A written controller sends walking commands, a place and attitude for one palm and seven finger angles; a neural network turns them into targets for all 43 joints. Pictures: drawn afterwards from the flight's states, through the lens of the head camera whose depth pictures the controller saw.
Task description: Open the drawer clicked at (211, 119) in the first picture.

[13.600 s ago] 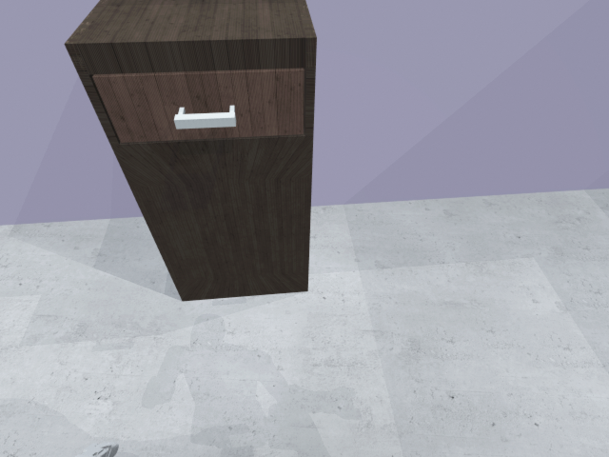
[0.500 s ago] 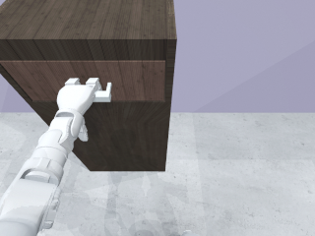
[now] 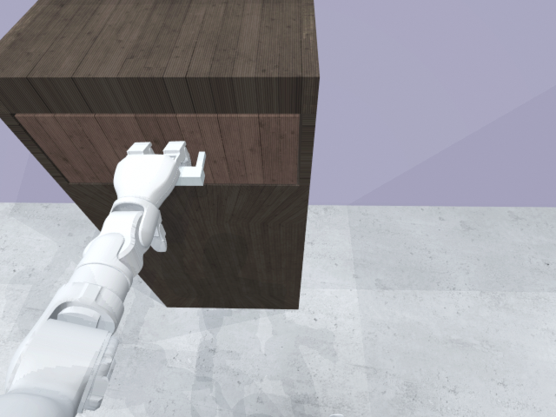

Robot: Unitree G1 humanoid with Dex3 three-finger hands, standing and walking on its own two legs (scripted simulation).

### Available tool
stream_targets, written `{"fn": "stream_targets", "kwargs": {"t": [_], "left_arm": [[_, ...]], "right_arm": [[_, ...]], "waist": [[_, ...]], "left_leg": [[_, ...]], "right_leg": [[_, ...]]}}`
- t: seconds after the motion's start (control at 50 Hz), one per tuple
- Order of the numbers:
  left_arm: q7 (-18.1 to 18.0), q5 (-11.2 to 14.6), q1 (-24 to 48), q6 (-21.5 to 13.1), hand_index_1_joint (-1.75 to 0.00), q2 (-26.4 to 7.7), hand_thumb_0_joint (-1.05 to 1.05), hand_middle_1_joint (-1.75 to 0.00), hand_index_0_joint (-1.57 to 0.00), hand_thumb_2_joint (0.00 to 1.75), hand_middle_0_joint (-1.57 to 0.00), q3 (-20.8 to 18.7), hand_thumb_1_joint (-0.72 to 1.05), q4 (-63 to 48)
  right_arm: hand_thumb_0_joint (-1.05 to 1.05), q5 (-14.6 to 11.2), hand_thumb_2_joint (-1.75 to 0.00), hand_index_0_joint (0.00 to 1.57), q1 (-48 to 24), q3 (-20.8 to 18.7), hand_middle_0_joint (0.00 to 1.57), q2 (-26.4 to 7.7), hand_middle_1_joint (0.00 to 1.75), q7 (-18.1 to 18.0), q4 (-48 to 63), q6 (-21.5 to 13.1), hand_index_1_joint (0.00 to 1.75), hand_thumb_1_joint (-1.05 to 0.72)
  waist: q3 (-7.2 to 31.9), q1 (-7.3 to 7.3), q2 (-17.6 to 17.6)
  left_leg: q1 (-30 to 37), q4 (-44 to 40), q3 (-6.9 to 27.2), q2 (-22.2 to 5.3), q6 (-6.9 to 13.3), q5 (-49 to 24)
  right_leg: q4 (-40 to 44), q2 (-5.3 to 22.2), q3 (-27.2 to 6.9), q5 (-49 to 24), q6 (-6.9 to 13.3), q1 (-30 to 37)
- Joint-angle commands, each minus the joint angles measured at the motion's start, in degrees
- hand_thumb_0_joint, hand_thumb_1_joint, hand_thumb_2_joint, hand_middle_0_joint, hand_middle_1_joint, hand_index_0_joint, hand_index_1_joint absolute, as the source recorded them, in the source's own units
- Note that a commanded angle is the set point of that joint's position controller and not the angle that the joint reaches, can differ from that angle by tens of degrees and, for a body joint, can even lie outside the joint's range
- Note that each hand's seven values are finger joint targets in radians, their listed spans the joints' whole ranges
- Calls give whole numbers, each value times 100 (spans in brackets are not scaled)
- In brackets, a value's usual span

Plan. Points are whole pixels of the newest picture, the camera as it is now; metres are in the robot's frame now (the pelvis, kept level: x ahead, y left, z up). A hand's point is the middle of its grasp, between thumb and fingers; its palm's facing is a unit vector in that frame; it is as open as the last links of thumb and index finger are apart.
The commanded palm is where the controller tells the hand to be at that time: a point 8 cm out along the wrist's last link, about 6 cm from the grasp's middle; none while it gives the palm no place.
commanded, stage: close the thumb around the handle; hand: left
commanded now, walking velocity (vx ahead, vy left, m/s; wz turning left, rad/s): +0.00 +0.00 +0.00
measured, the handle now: (166, 166) +0.49 +0.19 +0.05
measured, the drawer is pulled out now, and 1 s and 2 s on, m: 0.00 0.01 0.14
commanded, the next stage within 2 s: pull the drawer open in 0.64 s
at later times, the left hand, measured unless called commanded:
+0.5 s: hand (157, 200) +0.44 +0.20 +0.04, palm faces -0.02 -0.03 -1.00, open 6.4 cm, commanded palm +0.41 +0.20 +0.09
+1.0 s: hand (157, 205) +0.43 +0.20 +0.03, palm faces -0.02 -0.03 -1.00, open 5.8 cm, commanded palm +0.38 +0.20 +0.09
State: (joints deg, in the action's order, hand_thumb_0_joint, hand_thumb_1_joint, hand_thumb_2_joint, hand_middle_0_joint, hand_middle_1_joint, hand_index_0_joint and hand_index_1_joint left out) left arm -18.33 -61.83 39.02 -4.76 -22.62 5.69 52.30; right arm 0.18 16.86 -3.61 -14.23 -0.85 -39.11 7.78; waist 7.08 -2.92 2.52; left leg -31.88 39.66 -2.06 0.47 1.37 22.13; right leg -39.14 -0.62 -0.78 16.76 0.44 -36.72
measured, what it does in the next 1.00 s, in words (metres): stands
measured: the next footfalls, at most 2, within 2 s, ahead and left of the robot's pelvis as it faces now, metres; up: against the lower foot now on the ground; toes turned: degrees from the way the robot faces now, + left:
none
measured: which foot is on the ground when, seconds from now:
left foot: down 0.00-1.00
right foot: down 0.00-1.00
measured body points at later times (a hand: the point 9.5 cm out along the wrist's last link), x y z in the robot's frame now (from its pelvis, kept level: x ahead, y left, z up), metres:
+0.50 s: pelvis +0.00 -0.01 +0.00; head +0.07 -0.02 +0.45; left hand +0.43 +0.20 +0.09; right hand +0.07 -0.28 -0.13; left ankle -0.04 +0.10 -0.72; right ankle +0.02 -0.12 -0.72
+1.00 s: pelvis +0.01 +0.00 +0.00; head +0.07 -0.02 +0.45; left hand +0.42 +0.20 +0.09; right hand +0.08 -0.27 -0.13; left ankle -0.04 +0.10 -0.72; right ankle +0.02 -0.12 -0.72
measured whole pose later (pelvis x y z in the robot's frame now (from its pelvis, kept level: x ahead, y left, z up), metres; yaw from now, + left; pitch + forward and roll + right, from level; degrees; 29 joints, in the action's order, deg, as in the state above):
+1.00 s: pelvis +0.01 +0.00 +0.00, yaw -1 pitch +14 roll +0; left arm -17.7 -61.2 32.1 -4.5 -22.8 4.6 45.4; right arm -0.1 16.6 -4.2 -14.4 -0.4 -38.5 7.8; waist 7.0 -2.2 3.0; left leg -29.6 38.2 -2.7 0.2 1.2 22.1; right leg -38.3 -1.0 -1.4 16.8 0.6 -35.0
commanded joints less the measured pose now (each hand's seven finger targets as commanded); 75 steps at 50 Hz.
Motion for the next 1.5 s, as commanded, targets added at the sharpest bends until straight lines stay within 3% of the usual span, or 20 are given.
{"fn": "stream_targets", "kwargs": {"t": [0.0, 0.02, 0.1, 0.14, 0.22, 0.28, 0.36, 0.42, 0.52, 0.74, 0.82, 0.88, 1.02, 1.12, 1.24, 1.28, 1.36, 1.38, 1.44, 1.48], "left_arm": [[-220, 6, 2201, 29, -122, -1302, 0, -122, -32, 40, -32, -451, -28, -1016], [-224, -16, 2231, 33, -123, -1272, 0, -123, -32, 42, -32, -426, -22, -1041], [-237, -6, 2278, -38, -125, -1322, 0, -125, -34, 52, -34, -494, 0, -1378], [-223, 15, 2098, -8, -127, -1282, 0, -127, -34, 56, -34, -474, 12, -1191], [-213, -5, 2294, -15, -129, -1401, 0, -129, -36, 66, -36, -487, 34, -1185], [-192, 18, 2255, -61, -131, -1448, 0, -131, -37, 73, -37, -561, 51, -1210], [-174, -3, 2307, -80, -133, -1291, 0, -133, -39, 83, -39, -407, 73, -1207], [-193, 8, 2140, -128, -135, -1378, 0, -135, -40, 90, -40, -532, 90, -1294], [-218, 17, 2086, -109, -135, -1223, 0, -135, -40, 90, -40, -422, 90, -1312], [-271, 35, 2187, -69, -135, -1144, 0, -135, -40, 90, -40, -379, 90, -1291], [-207, 89, 1724, -85, -135, -1316, 0, -135, -40, 90, -40, -560, 90, -1334], [-178, 103, 1328, -117, -135, -1178, 0, -135, -40, 90, -40, -537, 90, -1618], [-147, 196, 332, 49, -135, -786, 0, -135, -40, 90, -40, -347, 90, -2658], [-131, 201, -139, 258, -135, -825, 0, -135, -40, 90, -40, -378, 90, -3268], [-85, 180, -439, 435, -135, -590, 0, -135, -40, 90, -40, -151, 90, -3787], [-65, 185, -554, 457, -135, -808, 0, -135, -40, 90, -40, -334, 90, -3922], [26, 182, -720, 484, -135, -537, 0, -135, -40, 90, -40, -91, 90, -4118], [31, 189, -884, 458, -135, -692, 0, -135, -40, 90, -40, -251, 90, -4253], [80, 238, -1287, 433, -135, -496, 0, -135, -40, 90, -40, -124, 90, -4481], [83, 224, -1570, 399, -135, -782, 0, -135, -40, 90, -40, -422, 90, -4577]], "right_arm": [[0, 10, -90, 20, 308, -270, 20, -811, 30, -55, 497, -111, 30, -90], [0, 1, -90, 20, 296, -272, 20, -807, 30, -56, 496, -113, 30, -90], [0, 22, -90, 20, 293, -306, 20, -792, 30, -36, 518, -130, 30, -90], [0, 9, -90, 20, 264, -290, 20, -785, 30, -48, 509, -112, 30, -90], [0, -9, -90, 20, 224, -273, 20, -804, 30, -87, 496, -132, 30, -90], [0, 9, -90, 20, 244, -278, 20, -802, 30, -96, 502, -144, 30, -90], [0, 3, -90, 20, 256, -285, 20, -790, 30, -85, 495, -149, 30, -90], [0, 17, -90, 20, 269, -305, 20, -779, 30, -73, 498, -142, 30, -90], [0, 6, -90, 20, 223, -301, 20, -789, 30, -40, 508, -142, 30, -90], [0, 11, -90, 20, 266, -315, 20, -792, 30, -45, 455, -180, 30, -90], [0, -15, -90, 20, 180, -289, 20, -797, 30, -51, 530, -154, 30, -90], [0, -14, -90, 20, 102, -307, 20, -774, 30, -24, 620, -159, 30, -90], [0, -40, -90, 20, -93, -344, 20, -749, 30, 89, 763, -157, 30, -90], [0, -50, -90, 20, -318, -300, 20, -745, 30, 92, 831, -157, 30, -90], [0, -37, -90, 20, -567, -243, 20, -678, 30, 72, 887, -180, 30, -90], [0, -23, -90, 20, -650, -220, 20, -693, 30, 42, 896, -185, 30, -90], [0, -22, -90, 20, -805, -176, 20, -611, 30, 42, 950, -205, 30, -90], [0, -9, -90, 20, -829, -181, 20, -627, 30, 34, 974, -213, 30, -90], [0, 7, -90, 20, -957, -140, 20, -569, 30, 48, 1056, -249, 30, -90], [0, 19, -90, 20, -1013, -129, 20, -598, 30, 46, 1082, -262, 30, -90]], "waist": [[2056, -28, -318], [1942, -29, -265], [2295, 26, -62], [2105, -11, -290], [1947, -52, -286], [2174, 4, -270], [2034, -40, -118], [2299, 16, -225], [2081, 0, -245], [2128, -29, -225], [2107, 106, -319], [2247, 227, -165], [2198, 290, -219], [1983, 326, -234], [1750, 329, -170], [1822, 392, -256], [1607, 381, -222], [1742, 447, -214], [1667, 489, -193], [1613, 579, -258]], "left_leg": [[702, -368, -2, 63, 39, -2326], [686, -393, -3, 53, 31, -2300], [946, -319, 9, 54, 25, -2616], [794, -332, -17, 74, 39, -2464], [693, -396, -30, 91, 61, -2110], [751, -364, -27, 102, 56, -2301], [759, -366, -17, 92, 41, -2273], [818, -314, -34, 94, 45, -2464], [752, -360, -19, 89, 36, -2360], [855, -367, 8, 76, 37, -2319], [729, -429, -32, 86, 48, -2319], [904, -426, -15, 58, 22, -2669], [1267, -383, 31, -37, -9, -3433], [1328, -466, 30, -44, -22, -3366], [1506, -517, 63, -47, -59, -3278], [1528, -538, 36, -33, -52, -3261], [1586, -556, 41, -21, -61, -3147], [1634, -545, 25, -19, -56, -3233], [1617, -549, 31, -3, -55, -3246], [1572, -573, 20, -3, -60, -3241]], "right_leg": [[271, -87, 91, -1921, 187, 1614], [276, -86, 114, -1879, 199, 1539], [229, -87, 91, -2068, 206, 1640], [264, -88, 88, -2080, 188, 1674], [342, -63, 52, -1841, 177, 1642], [290, -59, 55, -2001, 190, 1782], [285, -72, 82, -1919, 197, 1585], [248, -72, 57, -2155, 184, 1771], [274, -76, 84, -2032, 190, 1670], [288, -94, 96, -1911, 195, 1606], [296, -76, 67, -2037, 194, 1850], [251, -86, 93, -2144, 222, 1903], [237, -105, 127, -2492, 196, 1891], [284, -91, 131, -2464, 193, 1970], [340, -82, 170, -2250, 201, 1885], [362, -68, 127, -2330, 209, 2060], [386, -63, 159, -2220, 201, 1940], [382, -61, 121, -2286, 205, 2056], [368, -43, 126, -2379, 196, 2096], [382, -47, 83, -2394, 204, 2186]]}}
